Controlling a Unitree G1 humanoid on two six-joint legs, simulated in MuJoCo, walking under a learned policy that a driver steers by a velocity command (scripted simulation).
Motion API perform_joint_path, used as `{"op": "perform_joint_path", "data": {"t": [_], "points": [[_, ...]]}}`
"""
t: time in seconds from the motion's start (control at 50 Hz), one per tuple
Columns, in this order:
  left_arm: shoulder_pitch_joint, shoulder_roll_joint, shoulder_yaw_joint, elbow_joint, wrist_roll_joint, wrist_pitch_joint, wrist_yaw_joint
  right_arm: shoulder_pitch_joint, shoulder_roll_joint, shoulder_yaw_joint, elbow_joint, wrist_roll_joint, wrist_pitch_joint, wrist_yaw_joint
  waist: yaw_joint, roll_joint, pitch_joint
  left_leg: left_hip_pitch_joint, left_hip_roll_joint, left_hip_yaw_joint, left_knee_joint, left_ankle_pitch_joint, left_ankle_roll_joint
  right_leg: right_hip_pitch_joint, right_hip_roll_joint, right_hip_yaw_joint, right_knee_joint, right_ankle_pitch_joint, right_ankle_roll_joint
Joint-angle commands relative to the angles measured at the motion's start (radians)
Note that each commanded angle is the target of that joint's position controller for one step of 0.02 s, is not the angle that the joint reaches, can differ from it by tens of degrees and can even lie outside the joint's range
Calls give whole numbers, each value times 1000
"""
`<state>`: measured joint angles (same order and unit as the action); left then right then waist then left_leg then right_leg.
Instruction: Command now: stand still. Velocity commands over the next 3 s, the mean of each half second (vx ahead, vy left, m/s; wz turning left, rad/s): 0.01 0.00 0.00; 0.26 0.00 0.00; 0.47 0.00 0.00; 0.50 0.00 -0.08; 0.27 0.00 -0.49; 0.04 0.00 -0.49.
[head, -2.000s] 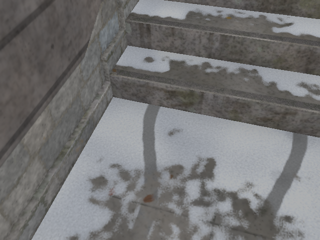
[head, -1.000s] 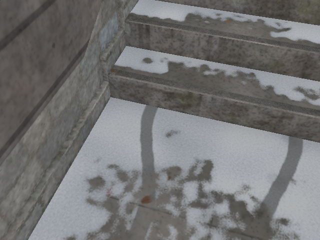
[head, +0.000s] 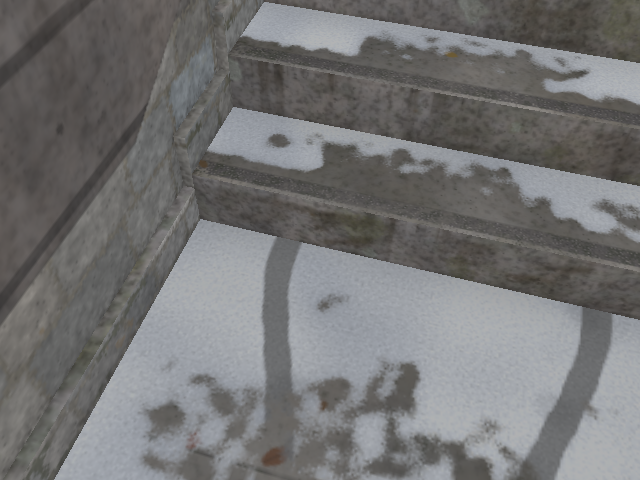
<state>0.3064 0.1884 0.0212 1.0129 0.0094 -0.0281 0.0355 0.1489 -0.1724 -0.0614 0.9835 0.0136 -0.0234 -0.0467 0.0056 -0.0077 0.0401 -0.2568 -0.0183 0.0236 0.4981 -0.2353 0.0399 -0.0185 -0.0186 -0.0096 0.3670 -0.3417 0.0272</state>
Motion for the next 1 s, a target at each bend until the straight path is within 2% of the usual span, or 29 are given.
{"op": "perform_joint_path", "data": {"t": [0.02,0.08,0.16,0.24,0.42,0.46,0.54,0.56,0.58,0.6,0.62,0.66,0.68,0.7,0.72,0.74,0.76,0.78,0.8,0.82,0.84,0.86,0.88,0.9,0.92,0.94,0.96,0.98,1.0], "points": [[107,68,7,-8,5,-3,7,-2,-109,-21,-21,4,-5,-6,1,20,-78,211,91,-111,-40,501,47,-126,-18,1,-31,268,11],[114,77,7,-7,5,-10,6,-21,-99,-17,-7,-2,10,-12,-2,23,-50,199,84,-110,-58,439,43,-153,-19,-7,-37,209,17],[142,63,0,2,4,-9,6,-32,-97,-17,11,6,21,-13,-5,22,-28,179,80,-112,-76,368,45,-166,-21,-9,-45,152,16],[159,62,-3,2,5,-10,8,-44,-92,-16,28,4,25,-11,-8,24,-10,160,75,-108,-96,276,39,-184,-22,-10,-50,102,11],[220,40,-8,3,7,-25,13,-52,-76,-10,54,5,31,-9,-11,19,19,120,67,-101,-126,119,30,-222,-26,-10,-52,40,1],[211,44,-4,-1,1,-34,13,-40,-69,-6,61,-9,28,-11,-19,4,31,115,66,-96,-134,86,23,-239,-24,-11,-58,39,-3],[243,29,-4,5,2,-39,12,-35,-68,-4,66,-3,26,-12,-16,8,29,107,62,-93,-136,75,21,-233,-24,-9,-61,37,-7],[267,21,-4,16,0,-39,13,-18,-64,-3,75,-2,27,-13,-15,12,6,112,54,-86,-140,-20,22,-224,-13,-21,-55,-35,-15],[280,26,1,17,-5,-37,16,-8,-74,-7,80,4,27,-14,-11,22,14,84,44,-79,-139,-159,25,-228,-1,-32,-36,-119,-28],[274,33,6,6,-10,-36,21,3,-84,-14,83,13,25,-15,-7,23,29,38,35,-71,-130,-326,32,-237,2,-30,-12,-215,-51],[274,51,14,-5,-8,-32,26,1,-83,-16,83,29,19,-16,4,24,66,-32,38,-69,-128,-452,44,-254,-7,-8,-11,-303,-75],[329,54,21,-1,-18,-39,30,-36,-66,-17,61,36,-17,-7,36,-16,113,-142,30,-56,-66,-432,36,-223,-69,81,-55,-372,-127],[378,85,33,11,-25,-45,29,-84,-50,-14,39,33,-40,1,63,-86,116,-215,8,-10,35,-324,15,-158,-139,181,-127,-411,-168],[388,129,50,13,-44,-58,25,-146,-27,-7,7,21,-62,15,76,-196,144,-295,1,38,205,-159,-6,-112,-275,355,-239,-438,-229],[333,164,62,-3,-45,-68,23,-168,-56,-12,-8,19,-74,24,61,-210,184,-367,69,-11,328,-151,12,-118,-360,444,-279,-393,-263],[304,148,59,-19,-33,-75,19,-165,-81,-21,-19,32,-80,30,46,-186,178,-442,100,-38,415,-207,23,-61,-358,431,-273,-306,-258],[278,138,57,-23,-34,-80,14,-144,-78,-18,-30,50,-85,35,25,-183,182,-466,130,-58,387,-235,36,-36,-347,393,-255,-243,-237],[251,110,49,-36,-34,-80,2,-147,-86,-15,-45,58,-89,40,24,-163,189,-448,135,-44,302,-227,41,-14,-306,326,-245,-183,-206],[256,126,52,-34,-34,-70,-6,-149,-68,-10,-48,41,-93,48,24,-119,167,-369,111,9,230,-200,36,-28,-271,261,-212,-124,-191],[230,146,57,-33,-39,-59,-10,-75,-56,-9,-7,36,-87,51,-7,-88,141,-213,71,63,152,-140,21,-113,-237,199,-158,-97,-173],[228,153,55,-31,-34,-55,-14,12,-52,-11,22,24,-75,59,-38,-66,121,-17,20,119,109,-52,0,-242,-195,137,-102,-59,-166],[234,160,54,-34,-26,-55,-11,139,-84,-32,69,17,-54,62,-86,-47,51,190,-38,149,95,-6,-13,-334,-155,102,-15,91,-151],[187,131,40,-36,-13,-60,-14,286,-136,-57,87,25,-42,55,-172,14,-26,384,3,68,63,-1,26,-446,-94,22,202,256,-107],[140,82,23,-86,-12,-72,-4,429,-288,-89,93,21,-41,47,-206,283,-105,519,272,-376,-169,-177,152,-642,25,-92,602,82,-26],[154,4,8,-112,-33,-107,0,454,-298,-74,86,0,-68,68,-166,317,-173,501,438,-846,-369,-206,295,-736,81,73,908,-225,-25],[121,44,17,-126,-53,-113,-6,343,-237,-49,59,0,-90,74,-103,192,-69,406,473,-764,-360,-201,287,-825,-2,138,1032,-194,-59],[51,33,11,-138,-58,-108,-13,265,-181,-29,39,12,-93,77,-75,104,-7,328,431,-586,-337,-172,222,-853,-61,108,1057,-103,-89],[40,32,13,-136,-55,-102,-12,192,-150,-15,16,3,-94,88,-40,33,25,253,378,-451,-350,-133,179,-828,-108,100,1014,15,-106],[46,44,23,-129,-40,-94,-13,158,-143,-9,12,5,-94,87,-5,36,27,200,325,-347,-356,-39,140,-782,-139,98,950,88,-108]]}}
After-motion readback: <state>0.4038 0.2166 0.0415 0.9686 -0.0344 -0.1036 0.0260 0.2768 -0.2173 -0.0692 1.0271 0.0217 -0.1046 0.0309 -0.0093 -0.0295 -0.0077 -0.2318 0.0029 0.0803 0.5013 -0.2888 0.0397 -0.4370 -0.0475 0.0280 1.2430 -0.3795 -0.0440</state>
